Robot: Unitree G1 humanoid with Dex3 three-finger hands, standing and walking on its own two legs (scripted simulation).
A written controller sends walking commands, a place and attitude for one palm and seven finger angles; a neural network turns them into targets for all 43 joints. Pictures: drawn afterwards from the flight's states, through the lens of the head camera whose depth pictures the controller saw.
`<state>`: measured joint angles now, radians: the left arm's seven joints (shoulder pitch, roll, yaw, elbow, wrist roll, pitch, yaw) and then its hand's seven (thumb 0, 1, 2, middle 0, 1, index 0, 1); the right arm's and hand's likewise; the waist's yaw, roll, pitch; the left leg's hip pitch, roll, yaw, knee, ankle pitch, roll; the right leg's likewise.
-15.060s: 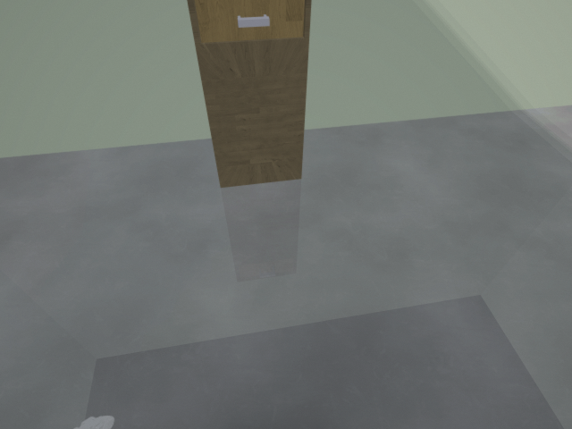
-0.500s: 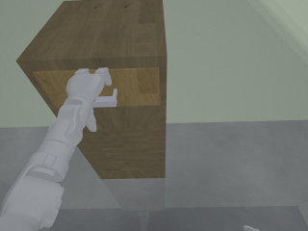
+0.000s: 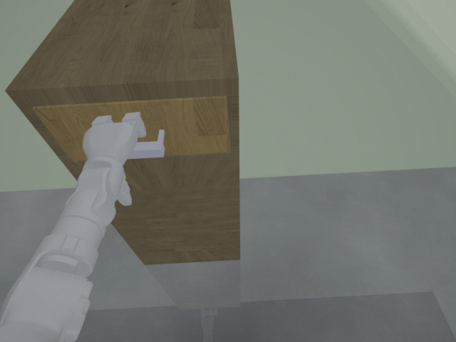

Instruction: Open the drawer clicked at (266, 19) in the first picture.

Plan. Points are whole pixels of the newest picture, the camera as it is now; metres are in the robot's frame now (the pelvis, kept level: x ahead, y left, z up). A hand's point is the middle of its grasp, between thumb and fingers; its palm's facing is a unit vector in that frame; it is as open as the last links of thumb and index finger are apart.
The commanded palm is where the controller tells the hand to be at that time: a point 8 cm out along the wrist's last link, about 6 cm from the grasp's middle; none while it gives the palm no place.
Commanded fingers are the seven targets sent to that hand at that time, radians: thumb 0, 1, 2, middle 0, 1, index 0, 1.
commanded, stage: lower the fingers behind the handle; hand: left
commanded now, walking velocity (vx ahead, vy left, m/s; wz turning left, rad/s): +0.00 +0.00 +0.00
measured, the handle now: (138, 142) +0.50 +0.20 +0.05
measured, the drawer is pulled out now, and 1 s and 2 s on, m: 0.00 0.00 0.00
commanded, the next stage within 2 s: lift the fingers back up to retry in 1.00 s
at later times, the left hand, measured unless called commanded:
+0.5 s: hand (125, 162) +0.44 +0.22 +0.06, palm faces +0.00 +0.00 -1.00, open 13.9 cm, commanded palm +0.42 +0.21 +0.09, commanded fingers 0.00 -0.50 0.30 -0.30 -1.20 -0.30 -1.20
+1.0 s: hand (125, 162) +0.44 +0.22 +0.06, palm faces +0.00 +0.00 -1.00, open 13.8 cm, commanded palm +0.42 +0.20 +0.09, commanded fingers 0.00 -0.50 0.30 -0.30 -1.20 -0.30 -1.20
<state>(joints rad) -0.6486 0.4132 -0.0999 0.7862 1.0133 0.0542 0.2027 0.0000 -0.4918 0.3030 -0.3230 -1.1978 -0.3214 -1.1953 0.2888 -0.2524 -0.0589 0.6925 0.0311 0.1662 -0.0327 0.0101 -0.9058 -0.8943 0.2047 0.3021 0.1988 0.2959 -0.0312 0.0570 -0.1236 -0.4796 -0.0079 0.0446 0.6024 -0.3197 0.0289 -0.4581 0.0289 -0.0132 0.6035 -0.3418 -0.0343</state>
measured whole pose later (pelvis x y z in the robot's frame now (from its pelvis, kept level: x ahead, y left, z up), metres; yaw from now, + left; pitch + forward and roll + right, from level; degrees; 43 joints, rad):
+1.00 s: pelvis -0.03 +0.01 -0.01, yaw +0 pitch +14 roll -1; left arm -0.80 0.42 -0.17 0.95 1.03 0.08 0.24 0.00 -0.49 0.30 -0.26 -1.34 -0.32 -1.20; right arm 0.35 -0.26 -0.05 0.67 0.03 0.15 -0.04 0.01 -0.91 -0.89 0.21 0.30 0.20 0.30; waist -0.06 0.04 -0.14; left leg -0.64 -0.01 0.04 0.73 -0.34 0.04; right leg -0.60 0.03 -0.03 0.71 -0.35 -0.03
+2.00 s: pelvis +0.01 +0.00 +0.00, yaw +1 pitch +8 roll +0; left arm -0.61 0.41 -0.18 0.56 0.95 0.07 0.04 0.00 -0.49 0.30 -0.32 -1.20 -0.32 -1.20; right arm 0.19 -0.26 -0.03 0.64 0.05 0.18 -0.04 0.01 -0.91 -0.89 0.20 0.30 0.20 0.30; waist 0.01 0.06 -0.11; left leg -0.39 -0.02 0.03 0.56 -0.31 0.03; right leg -0.36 0.02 -0.03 0.55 -0.34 -0.03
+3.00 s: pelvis +0.00 +0.00 +0.00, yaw +1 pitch +9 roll +0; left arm -0.74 0.43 -0.15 0.78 0.98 0.09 0.09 0.00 -0.49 0.30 -0.32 -1.20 -0.32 -1.20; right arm 0.23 -0.25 -0.03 0.67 0.05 0.16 -0.06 0.01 -0.91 -0.89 0.20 0.30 0.20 0.30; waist -0.02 0.06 -0.11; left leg -0.41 -0.01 0.03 0.55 -0.30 0.02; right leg -0.39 0.03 -0.02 0.56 -0.33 -0.04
